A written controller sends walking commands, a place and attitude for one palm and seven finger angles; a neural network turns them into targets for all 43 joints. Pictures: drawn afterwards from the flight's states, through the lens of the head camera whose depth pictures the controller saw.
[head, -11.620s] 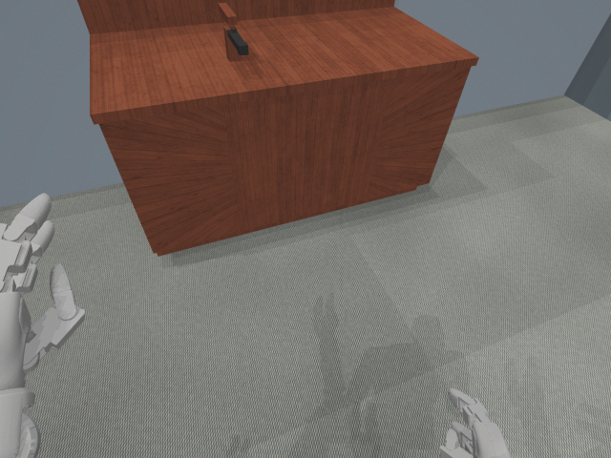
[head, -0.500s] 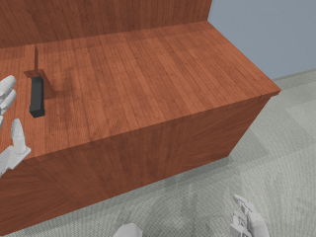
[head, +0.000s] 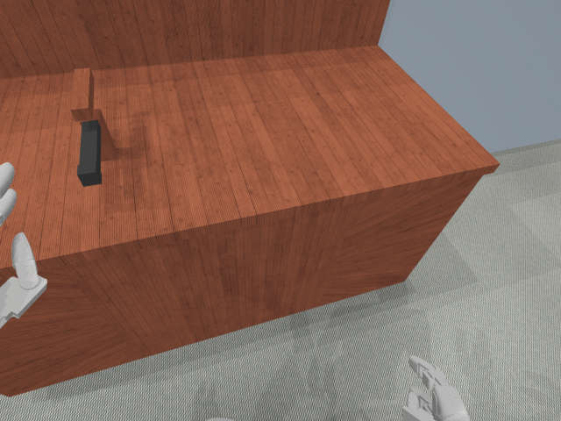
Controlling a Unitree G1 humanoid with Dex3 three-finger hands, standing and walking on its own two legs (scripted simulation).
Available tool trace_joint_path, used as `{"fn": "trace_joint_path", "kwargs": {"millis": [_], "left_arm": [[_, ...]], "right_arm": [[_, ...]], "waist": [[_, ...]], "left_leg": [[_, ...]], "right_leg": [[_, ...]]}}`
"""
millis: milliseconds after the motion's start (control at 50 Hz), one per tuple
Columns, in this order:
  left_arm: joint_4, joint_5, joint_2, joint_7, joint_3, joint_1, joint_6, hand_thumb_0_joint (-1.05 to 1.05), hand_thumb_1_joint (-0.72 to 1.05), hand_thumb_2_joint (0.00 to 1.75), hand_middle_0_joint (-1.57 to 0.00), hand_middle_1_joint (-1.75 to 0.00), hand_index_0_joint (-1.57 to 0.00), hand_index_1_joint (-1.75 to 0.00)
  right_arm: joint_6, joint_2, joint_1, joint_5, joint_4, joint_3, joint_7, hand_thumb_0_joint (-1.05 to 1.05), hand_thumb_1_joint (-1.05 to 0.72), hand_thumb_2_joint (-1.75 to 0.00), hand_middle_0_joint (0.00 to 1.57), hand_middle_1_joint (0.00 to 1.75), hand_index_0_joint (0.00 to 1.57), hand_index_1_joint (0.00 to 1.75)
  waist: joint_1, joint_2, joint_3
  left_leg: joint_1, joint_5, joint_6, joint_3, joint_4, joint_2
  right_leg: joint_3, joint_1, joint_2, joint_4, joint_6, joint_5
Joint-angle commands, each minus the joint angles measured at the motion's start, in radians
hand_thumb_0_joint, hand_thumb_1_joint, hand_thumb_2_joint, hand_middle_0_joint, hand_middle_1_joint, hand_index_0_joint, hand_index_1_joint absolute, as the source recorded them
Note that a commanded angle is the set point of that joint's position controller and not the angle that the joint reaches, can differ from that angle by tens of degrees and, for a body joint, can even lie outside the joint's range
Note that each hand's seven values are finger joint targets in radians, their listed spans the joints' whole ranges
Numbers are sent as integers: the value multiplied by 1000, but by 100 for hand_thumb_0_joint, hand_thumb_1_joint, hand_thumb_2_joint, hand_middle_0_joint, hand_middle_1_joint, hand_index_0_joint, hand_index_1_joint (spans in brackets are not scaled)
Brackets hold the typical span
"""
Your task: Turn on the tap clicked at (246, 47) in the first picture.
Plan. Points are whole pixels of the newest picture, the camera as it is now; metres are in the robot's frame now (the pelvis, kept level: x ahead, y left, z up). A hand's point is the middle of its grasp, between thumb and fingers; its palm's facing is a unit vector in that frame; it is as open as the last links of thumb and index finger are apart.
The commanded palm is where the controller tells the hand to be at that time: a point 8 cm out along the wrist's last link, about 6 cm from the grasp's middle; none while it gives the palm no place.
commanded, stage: come to a stop and stand still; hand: left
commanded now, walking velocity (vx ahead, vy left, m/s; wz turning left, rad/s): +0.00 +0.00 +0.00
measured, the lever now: (89, 174) +0.46 +0.35 +0.05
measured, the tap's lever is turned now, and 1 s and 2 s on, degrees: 0 0 0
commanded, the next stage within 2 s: look again from close up in 0.70 s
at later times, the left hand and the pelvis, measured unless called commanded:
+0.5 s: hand out of the picture +0.16 +0.30 +0.15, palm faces +0.41 -0.85 -0.34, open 7.5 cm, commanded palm +0.11 +0.32 +0.20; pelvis -0.05 +0.04 +0.01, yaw +0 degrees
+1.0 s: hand out of the picture +0.18 +0.32 +0.18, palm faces +0.40 -0.86 -0.33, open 7.5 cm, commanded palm +0.11 +0.35 +0.20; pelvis -0.05 +0.07 +0.02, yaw -1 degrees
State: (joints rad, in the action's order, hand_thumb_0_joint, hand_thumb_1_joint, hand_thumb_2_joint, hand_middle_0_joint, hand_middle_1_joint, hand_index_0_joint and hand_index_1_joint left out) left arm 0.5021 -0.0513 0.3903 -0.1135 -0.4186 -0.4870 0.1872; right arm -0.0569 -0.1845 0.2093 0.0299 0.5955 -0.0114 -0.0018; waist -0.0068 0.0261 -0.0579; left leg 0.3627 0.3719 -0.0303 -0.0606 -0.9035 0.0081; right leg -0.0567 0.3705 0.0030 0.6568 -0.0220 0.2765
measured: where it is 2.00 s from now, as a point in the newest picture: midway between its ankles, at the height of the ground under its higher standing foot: outside the picture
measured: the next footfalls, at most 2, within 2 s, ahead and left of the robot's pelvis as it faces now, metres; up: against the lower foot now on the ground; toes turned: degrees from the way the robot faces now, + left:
left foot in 0.02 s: +0.02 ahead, +0.15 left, +0.00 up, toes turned -1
right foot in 0.24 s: +0.01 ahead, -0.06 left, +0.00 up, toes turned +2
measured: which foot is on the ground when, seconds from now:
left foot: up 0.00-0.00, down 0.02-1.00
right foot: down 0.00-0.06, up 0.08-0.22, down 0.24-1.00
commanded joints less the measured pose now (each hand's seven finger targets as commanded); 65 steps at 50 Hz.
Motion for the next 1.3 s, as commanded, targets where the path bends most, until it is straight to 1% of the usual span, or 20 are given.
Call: {"fn": "trace_joint_path", "kwargs": {"millis": [0, 60, 80, 220, 280, 320, 400, 440, 480, 580, 680, 760, 780, 800, 820, 860, 940, 1020, 1060, 1280], "left_arm": [[354, 16, 176, -44, -55, 184, 68, 0, 90, 90, -20, -30, -20, -30], [473, 26, 234, -70, -103, 203, 83, 0, 90, 90, -20, -30, -20, -30], [473, 20, 219, -64, -93, 207, 90, 0, 90, 90, -20, -30, -20, -30], [133, -9, 154, -14, -120, 6, 57, 0, 90, 90, -20, -30, -20, -30], [67, -33, 118, -5, -84, -38, 40, 0, 90, 90, -20, -30, -20, -30], [80, -30, 132, -13, -93, -52, 30, 0, 90, 90, -20, -30, -20, -30], [247, -5, 141, -28, -27, 134, 61, 0, 90, 90, -20, -30, -20, -30], [372, 11, 160, -46, -19, 210, 69, 0, 90, 90, -20, -30, -20, -30], [409, 19, 188, -51, -38, 258, 73, 0, 90, 90, -20, -30, -20, -30], [254, 25, 153, -58, -59, 129, 77, 0, 90, 90, -20, -30, -20, -30], [33, -1, 84, -30, -20, 7, 53, 0, 90, 90, -20, -30, -20, -30], [85, -15, 113, -26, -18, 83, 46, 0, 90, 90, -20, -30, -20, -30], [310, 113, 884, -10, -575, 1012, 143, 0, 90, 90, -20, -30, -20, -30], [-164, 43, 314, 32, -198, 512, 127, 0, 90, 90, -20, -30, -20, -30], [-112, 14, 287, 21, -191, 263, 135, 0, 90, 90, -20, -30, -20, -30], [-18, -8, 90, 33, 11, 243, 135, 0, 90, 90, -20, -30, -20, -30], [182, 5, 117, 14, 45, 178, 154, 0, 90, 90, -20, -30, -20, -30], [142, -1, 194, -5, -85, 134, 150, 0, 90, 90, -20, -30, -20, -30], [133, -6, 249, -11, -154, 168, 153, 0, 90, 90, -20, -30, -20, -30], [124, 19, 76, 2, 57, 280, 129, 0, 90, 90, -20, -30, -20, -30]], "right_arm": [[-92, -108, -73, -14, -148, -43, 41, 0, -90, -90, 20, 30, 20, 30], [-143, -88, -80, -23, -161, -43, 47, 0, -90, -90, 20, 30, 20, 30], [-149, -80, -79, -37, -148, -32, 36, 0, -90, -90, 20, 30, 20, 30], [-91, -127, -32, 15, -168, -48, -2, 0, -90, -90, 20, 30, 20, 30], [-60, -149, -12, 30, -190, -76, -6, 0, -90, -90, 20, 30, 20, 30], [-49, -122, -37, 21, -172, -51, 7, 0, -90, -90, 20, 30, 20, 30], [-74, -104, -71, -10, -144, -20, 41, 0, -90, -90, 20, 30, 20, 30], [-108, -136, -83, -10, -163, -34, 46, 0, -90, -90, 20, 30, 20, 30], [-143, -101, -106, -22, -148, -15, 49, 0, -90, -90, 20, 30, 20, 30], [-156, -124, -53, -11, -125, -35, 22, 0, -90, -90, 20, 30, 20, 30], [-115, -134, -30, -6, -132, -44, 15, 0, -90, -90, 20, 30, 20, 30], [-97, -132, -73, -7, -139, -27, 29, 0, -90, -90, 20, 30, 20, 30], [-146, -178, -39, -45, -135, -31, 38, 0, -90, -90, 20, 30, 20, 30], [-148, -59, -75, -16, -114, 19, 38, 0, -90, -90, 20, 30, 20, 30], [-160, -122, -62, -21, -138, -30, 38, 0, -90, -90, 20, 30, 20, 30], [-180, -124, -82, -2, -164, -31, 16, 0, -90, -90, 20, 30, 20, 30], [-197, -138, -87, -13, -168, -29, -8, 0, -90, -90, 20, 30, 20, 30], [-179, -142, -93, -21, -178, -28, 10, 0, -90, -90, 20, 30, 20, 30], [-166, -143, -102, -21, -182, -27, 24, 0, -90, -90, 20, 30, 20, 30], [-151, -136, -77, -33, -168, -17, 22, 0, -90, -90, 20, 30, 20, 30]], "waist": [[-6, -79, 169], [-19, -407, 177], [-36, -475, 124], [-6, -24, 131], [-3, 286, 113], [-1, 179, 71], [-18, -92, 110], [10, -268, 130], [-4, -363, 33], [18, -172, 109], [-1, 59, 63], [-5, 30, 61], [62, 143, -35], [23, 110, 198], [77, 43, 141], [58, -184, 225], [61, -130, 224], [55, -9, 177], [50, -55, 144], [23, -171, 128]], "left_leg": [[-204, -174, -6, 87, 491, 8], [-401, -734, -81, -97, 504, -175], [-325, -760, -92, -261, 500, -205], [-61, -373, -38, -91, 233, -106], [83, 57, 23, -32, 49, 4], [6, 57, 12, -50, 88, -42], [-217, -81, 0, 33, 500, -18], [-170, -35, -75, -186, 608, -174], [-6, 155, -112, -332, 740, -229], [-102, -85, -48, -153, 544, -131], [-59, -27, 7, -44, 408, -36], [-148, -82, 8, -38, 472, -49], [-41, -264, 0, 26, 403, -41], [-159, -305, -6, 18, 454, 3], [-178, -305, 13, 10, 438, -30], [-234, -303, 4, 26, 501, -31], [-155, -284, -7, -30, 544, -64], [-88, -194, 1, -54, 580, -75], [-59, -152, 6, -62, 611, -78], [-180, 36, 8, -156, 667, -163]], "right_leg": [[143, -69, -132, -46, -84, -124], [12, 115, 37, 300, 3, 199], [53, 139, 23, 304, 5, 251], [16, -329, -29, -306, -36, -251], [428, -243, -300, -361, -179, -142], [384, -56, -293, -362, -183, 56], [128, -16, -91, -190, -38, 166], [57, -69, 19, -11, 12, 140], [90, -67, 22, 149, 21, 159], [45, -261, 12, -289, 14, -37], [271, -173, -125, -407, -66, 61], [217, -87, -98, -393, -48, 74], [229, -32, -66, -441, 17, -176], [194, -145, -113, -327, -34, -176], [277, -172, -92, -361, -23, -277], [225, -248, -86, -291, -23, -252], [165, -287, -42, -260, 3, -171], [137, -279, -27, -255, 9, -140], [128, -281, -16, -252, 11, -133], [50, -120, 23, -173, 0, 15]]}}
